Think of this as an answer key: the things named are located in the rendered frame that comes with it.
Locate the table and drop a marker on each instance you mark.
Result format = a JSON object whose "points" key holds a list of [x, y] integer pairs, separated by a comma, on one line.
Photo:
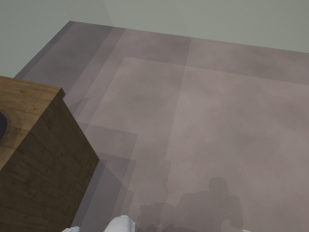
{"points": [[46, 161]]}

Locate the robot left thigh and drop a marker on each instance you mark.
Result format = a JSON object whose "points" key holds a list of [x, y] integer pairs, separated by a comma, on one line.
{"points": [[120, 224]]}

